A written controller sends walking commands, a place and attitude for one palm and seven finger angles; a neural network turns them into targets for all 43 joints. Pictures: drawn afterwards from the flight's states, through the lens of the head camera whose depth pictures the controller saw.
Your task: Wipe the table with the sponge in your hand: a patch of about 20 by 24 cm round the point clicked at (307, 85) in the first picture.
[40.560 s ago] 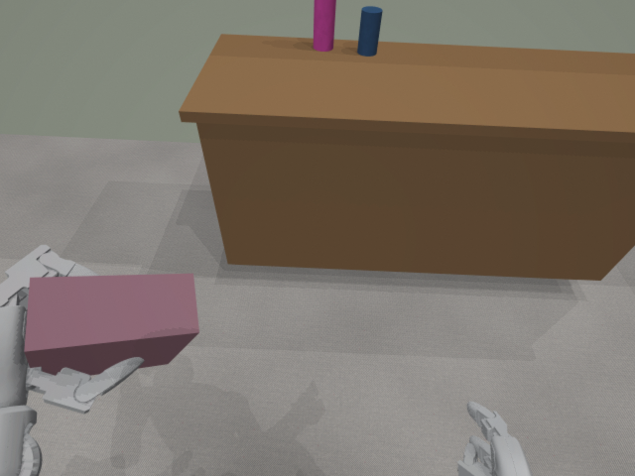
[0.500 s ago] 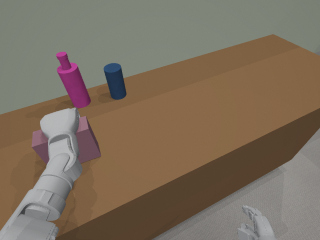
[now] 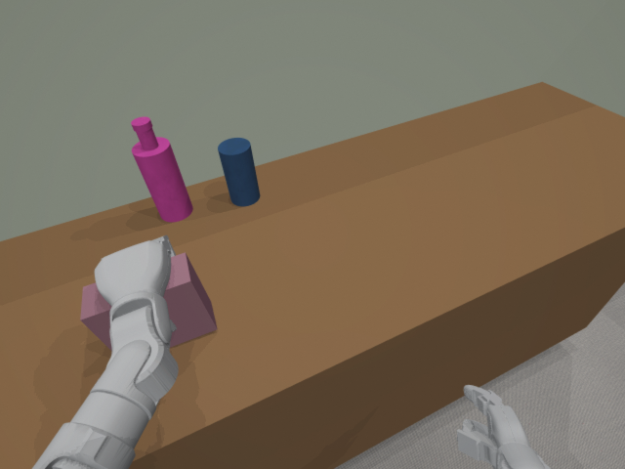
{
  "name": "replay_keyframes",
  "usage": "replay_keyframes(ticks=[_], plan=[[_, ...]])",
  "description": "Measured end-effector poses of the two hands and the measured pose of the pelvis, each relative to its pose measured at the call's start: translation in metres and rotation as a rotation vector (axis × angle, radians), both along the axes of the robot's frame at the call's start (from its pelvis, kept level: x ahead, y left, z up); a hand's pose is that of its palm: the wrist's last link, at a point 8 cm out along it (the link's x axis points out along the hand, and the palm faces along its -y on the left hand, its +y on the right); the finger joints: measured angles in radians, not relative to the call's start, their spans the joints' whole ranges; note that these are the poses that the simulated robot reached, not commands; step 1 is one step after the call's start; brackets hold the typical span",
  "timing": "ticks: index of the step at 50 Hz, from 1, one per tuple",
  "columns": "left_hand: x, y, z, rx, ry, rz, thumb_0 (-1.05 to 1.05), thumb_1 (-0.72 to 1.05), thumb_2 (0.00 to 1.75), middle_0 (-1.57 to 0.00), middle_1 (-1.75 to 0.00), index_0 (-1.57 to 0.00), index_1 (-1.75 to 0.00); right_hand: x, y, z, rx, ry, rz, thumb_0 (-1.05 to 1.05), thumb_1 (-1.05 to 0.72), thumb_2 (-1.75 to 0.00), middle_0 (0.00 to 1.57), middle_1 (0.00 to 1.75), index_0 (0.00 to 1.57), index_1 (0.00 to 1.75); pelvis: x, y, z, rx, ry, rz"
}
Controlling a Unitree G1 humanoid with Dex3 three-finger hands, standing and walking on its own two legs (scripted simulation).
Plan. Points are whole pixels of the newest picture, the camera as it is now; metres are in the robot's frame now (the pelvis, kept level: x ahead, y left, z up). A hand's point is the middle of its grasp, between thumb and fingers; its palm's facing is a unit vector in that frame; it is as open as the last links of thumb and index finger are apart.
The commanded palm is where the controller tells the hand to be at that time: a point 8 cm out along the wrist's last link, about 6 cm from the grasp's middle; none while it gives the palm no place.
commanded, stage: wipe back along the middle lane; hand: left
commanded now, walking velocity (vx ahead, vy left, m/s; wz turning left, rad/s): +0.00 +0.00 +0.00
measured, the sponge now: (160, 317) +0.31 +0.27 +0.01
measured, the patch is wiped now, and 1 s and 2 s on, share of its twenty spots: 0.45 0.50 0.65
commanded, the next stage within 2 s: slide across to the third lane in 0.66 s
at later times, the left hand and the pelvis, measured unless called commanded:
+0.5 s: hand (165, 318) +0.28 +0.23 +0.07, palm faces +0.08 -0.09 -0.99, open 10.1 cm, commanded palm +0.22 +0.21 +0.11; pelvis -0.01 +0.00 +0.00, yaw +0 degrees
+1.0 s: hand (180, 336) +0.25 +0.20 +0.07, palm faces +0.06 -0.11 -0.99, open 10.1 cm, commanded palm +0.22 +0.17 +0.13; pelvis -0.02 -0.02 +0.00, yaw +0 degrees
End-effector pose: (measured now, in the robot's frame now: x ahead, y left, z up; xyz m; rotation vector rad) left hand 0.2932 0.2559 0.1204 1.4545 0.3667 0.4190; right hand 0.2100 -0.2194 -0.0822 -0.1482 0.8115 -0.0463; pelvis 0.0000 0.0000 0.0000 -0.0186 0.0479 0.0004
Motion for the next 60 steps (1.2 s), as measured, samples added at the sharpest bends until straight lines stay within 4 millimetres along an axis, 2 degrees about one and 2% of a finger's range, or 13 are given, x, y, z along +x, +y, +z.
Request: replay_keyframes(ticks=[12, 23, 32, 44, 51, 60], plan=[[-0.018, -0.013, 0.001, -0.006, -0.008, -0.015, 0.01, -0.50, 1.07, -0.66, -1.41, -0.70, -1.40, 0.030, 0.023, 0.022, 0.027, -0.106, 0.066, 0.01, -0.91, -0.90, 0.20, 0.30, 0.19, 0.30, -0.004, 0.003, -0.001, 0.002, -0.023, 0.004], [-0.035, -0.027, 0.000, -0.013, -0.022, -0.037, 0.01, -0.50, 1.06, -0.65, -1.42, -0.71, -1.39, 0.031, 0.034, 0.021, 0.069, -0.114, 0.104, 0.01, -0.91, -0.90, 0.20, 0.30, 0.20, 0.30, -0.006, 0.003, -0.003, 0.003, -0.034, 0.001], [-0.052, -0.042, -0.001, -0.027, -0.039, -0.047, 0.01, -0.50, 1.06, -0.64, -1.42, -0.72, -1.36, 0.024, 0.027, 0.018, 0.085, -0.106, 0.104, 0.01, -0.91, -0.90, 0.20, 0.30, 0.19, 0.30, -0.010, -0.002, -0.004, 0.008, -0.050, -0.007], [-0.066, -0.052, 0.001, -0.049, -0.043, -0.029, 0.01, -0.50, 1.06, -0.64, -1.43, -0.72, -1.36, 0.020, 0.008, 0.025, 0.074, -0.134, 0.085, 0.01, -0.91, -0.90, 0.20, 0.30, 0.19, 0.30, -0.015, -0.014, -0.004, 0.015, -0.069, -0.016], [-0.061, -0.062, 0.001, -0.034, -0.005, -0.028, 0.00, -0.50, 1.06, -0.65, -1.42, -0.73, -1.35, 0.019, 0.000, 0.025, 0.059, -0.151, 0.082, 0.01, -0.91, -0.90, 0.20, 0.30, 0.19, 0.29, -0.023, -0.022, -0.004, 0.020, -0.078, -0.004], [-0.051, -0.088, -0.001, -0.014, 0.009, -0.075, -0.02, -0.51, 1.06, -0.67, -1.40, -0.75, -1.33, 0.013, -0.001, 0.017, 0.086, -0.145, 0.094, 0.01, -0.91, -0.90, 0.20, 0.30, 0.19, 0.29, -0.026, -0.032, -0.005, 0.028, -0.072, 0.005]])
